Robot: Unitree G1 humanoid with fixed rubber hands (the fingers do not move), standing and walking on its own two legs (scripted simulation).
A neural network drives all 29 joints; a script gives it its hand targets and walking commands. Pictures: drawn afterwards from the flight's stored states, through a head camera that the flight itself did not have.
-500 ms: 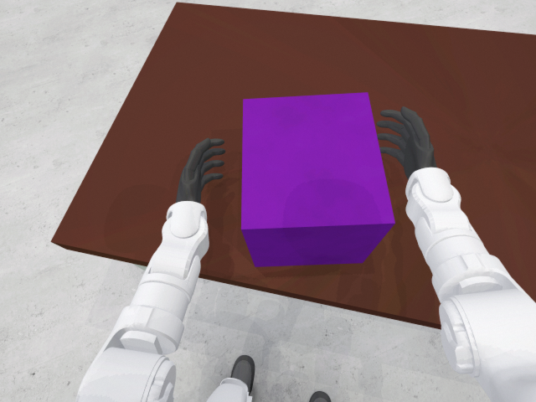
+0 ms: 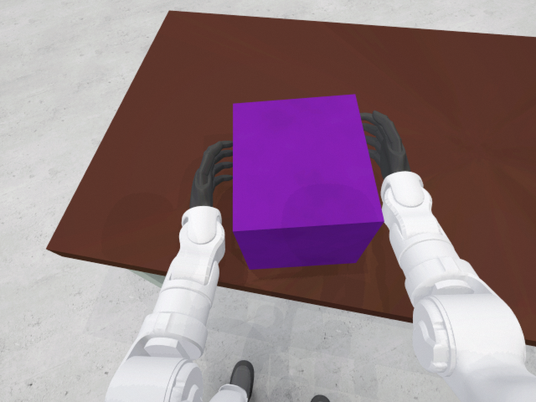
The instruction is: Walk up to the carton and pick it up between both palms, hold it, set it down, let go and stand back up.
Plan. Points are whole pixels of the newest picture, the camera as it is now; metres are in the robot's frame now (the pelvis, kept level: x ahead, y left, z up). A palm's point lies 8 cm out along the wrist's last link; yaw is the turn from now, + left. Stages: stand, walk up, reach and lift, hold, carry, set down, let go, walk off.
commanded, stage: reach and lift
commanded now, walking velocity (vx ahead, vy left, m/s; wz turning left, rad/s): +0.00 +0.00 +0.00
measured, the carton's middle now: (298, 188) +0.44 +0.05 +0.00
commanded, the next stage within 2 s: none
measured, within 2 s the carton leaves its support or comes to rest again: neither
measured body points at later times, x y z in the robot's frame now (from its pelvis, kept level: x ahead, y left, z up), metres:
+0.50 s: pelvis +0.00 +0.00 +0.00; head +0.15 +0.00 +0.43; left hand +0.40 +0.18 +0.01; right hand +0.49 -0.08 +0.02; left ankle +0.03 +0.16 -0.73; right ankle -0.02 -0.09 -0.73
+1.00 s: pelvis +0.00 +0.00 +0.00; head +0.16 +0.00 +0.43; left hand +0.40 +0.18 +0.01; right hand +0.49 -0.08 +0.02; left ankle +0.03 +0.16 -0.73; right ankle -0.02 -0.09 -0.73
